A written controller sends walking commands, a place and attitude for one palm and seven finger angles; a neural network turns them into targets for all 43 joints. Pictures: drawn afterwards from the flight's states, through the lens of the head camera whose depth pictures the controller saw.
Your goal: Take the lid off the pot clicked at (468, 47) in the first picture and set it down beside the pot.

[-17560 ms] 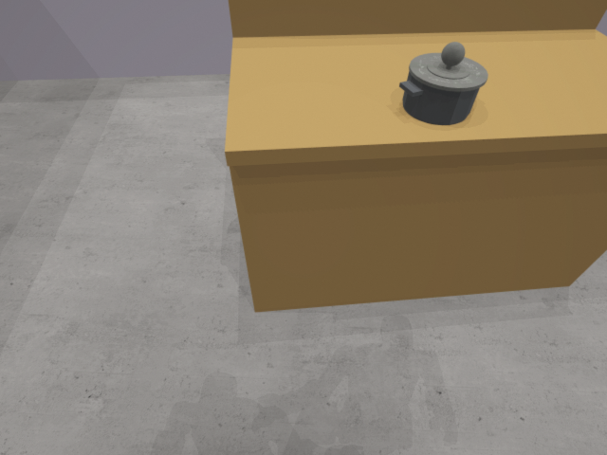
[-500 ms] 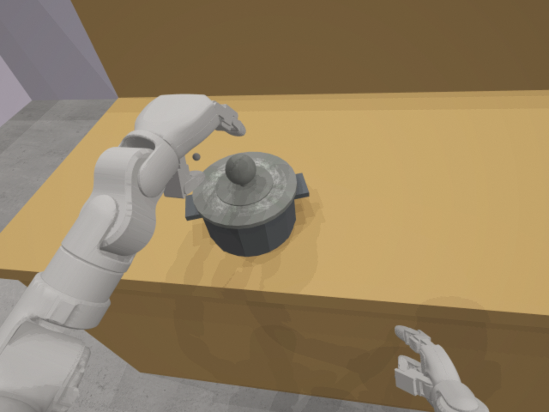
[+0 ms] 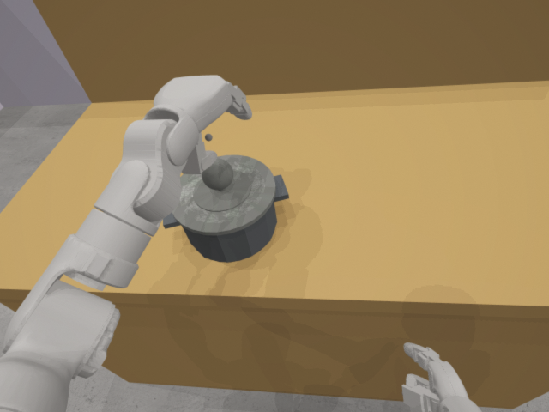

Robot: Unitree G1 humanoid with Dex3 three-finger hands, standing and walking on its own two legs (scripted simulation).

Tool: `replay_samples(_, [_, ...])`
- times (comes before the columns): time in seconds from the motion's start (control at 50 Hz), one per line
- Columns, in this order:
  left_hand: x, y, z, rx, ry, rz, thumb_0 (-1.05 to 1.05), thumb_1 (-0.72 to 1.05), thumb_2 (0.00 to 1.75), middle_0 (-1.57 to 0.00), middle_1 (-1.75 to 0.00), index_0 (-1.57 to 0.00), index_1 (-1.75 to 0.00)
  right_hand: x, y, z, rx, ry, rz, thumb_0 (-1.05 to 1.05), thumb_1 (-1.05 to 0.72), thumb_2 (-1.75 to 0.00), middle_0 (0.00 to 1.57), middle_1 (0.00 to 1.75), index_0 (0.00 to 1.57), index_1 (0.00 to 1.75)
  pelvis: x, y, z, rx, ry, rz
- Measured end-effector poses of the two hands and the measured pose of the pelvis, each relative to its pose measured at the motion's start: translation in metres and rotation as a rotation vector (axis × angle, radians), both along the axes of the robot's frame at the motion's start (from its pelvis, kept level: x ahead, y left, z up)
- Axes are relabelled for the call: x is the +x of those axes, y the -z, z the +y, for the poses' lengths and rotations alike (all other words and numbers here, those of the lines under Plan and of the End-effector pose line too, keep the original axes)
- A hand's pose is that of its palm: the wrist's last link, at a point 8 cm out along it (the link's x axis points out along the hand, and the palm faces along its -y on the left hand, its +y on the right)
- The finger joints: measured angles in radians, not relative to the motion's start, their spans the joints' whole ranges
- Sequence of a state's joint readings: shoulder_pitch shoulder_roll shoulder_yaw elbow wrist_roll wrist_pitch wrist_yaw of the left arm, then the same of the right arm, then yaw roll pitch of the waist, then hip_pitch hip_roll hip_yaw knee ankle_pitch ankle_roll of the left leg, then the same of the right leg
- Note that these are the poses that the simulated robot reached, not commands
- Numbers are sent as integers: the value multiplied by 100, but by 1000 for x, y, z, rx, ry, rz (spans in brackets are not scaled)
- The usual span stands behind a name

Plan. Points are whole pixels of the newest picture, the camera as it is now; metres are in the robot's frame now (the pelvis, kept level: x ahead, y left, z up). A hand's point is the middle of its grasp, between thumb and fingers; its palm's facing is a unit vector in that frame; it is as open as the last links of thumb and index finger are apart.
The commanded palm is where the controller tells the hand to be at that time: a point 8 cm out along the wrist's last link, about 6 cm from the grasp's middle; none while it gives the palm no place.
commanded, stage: move the open hand above the knob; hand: left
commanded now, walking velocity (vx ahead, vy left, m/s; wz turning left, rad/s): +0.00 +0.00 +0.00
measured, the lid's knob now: (217, 174) +0.44 +0.10 +0.13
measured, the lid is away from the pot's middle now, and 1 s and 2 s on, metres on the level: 0.00 0.00 0.00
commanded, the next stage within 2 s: lower the open fingers around the knob in 0.52 s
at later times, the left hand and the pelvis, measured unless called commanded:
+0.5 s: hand (199, 142) +0.42 +0.11 +0.21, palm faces -0.06 -0.07 -1.00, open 10.1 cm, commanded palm +0.39 +0.12 +0.28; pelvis +0.00 +0.01 +0.00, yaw +1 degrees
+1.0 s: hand (201, 156) +0.41 +0.11 +0.19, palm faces -0.11 -0.08 -0.99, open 10.1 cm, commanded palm +0.38 +0.13 +0.25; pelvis +0.01 +0.01 +0.00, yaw +0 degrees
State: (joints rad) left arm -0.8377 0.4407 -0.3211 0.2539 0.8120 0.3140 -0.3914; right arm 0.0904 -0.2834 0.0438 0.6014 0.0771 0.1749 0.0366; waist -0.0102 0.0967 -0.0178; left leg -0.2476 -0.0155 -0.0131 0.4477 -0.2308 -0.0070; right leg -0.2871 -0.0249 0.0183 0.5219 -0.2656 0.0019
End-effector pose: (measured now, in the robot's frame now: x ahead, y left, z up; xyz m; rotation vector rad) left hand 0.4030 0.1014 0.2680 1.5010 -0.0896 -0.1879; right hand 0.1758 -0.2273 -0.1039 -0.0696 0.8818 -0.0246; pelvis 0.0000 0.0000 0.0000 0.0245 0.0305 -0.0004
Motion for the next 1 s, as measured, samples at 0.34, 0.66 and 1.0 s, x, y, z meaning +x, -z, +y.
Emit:
replay_samples(0.34, [-5,6,19,-2,-8,10,0,-36,159,-87,-9,-87,-9,20,-6,11,-7,-31,-21,1,-91,-90,20,30,20,30,5,0,7,-5,-9,2])
replay_samples(0.66, [0,1,9,-10,22,-24,0,-36,159,-87,-9,-87,-9,19,-5,25,16,-40,-13,1,-91,-90,20,30,20,30,5,0,13,-6,-6,11])
replay_samples(1.0, [-6,24,16,-23,5,46,0,-36,159,-87,-9,-87,-9,16,-4,15,6,-29,-3,1,-91,-90,20,30,20,30,5,0,8,-6,-7,5])
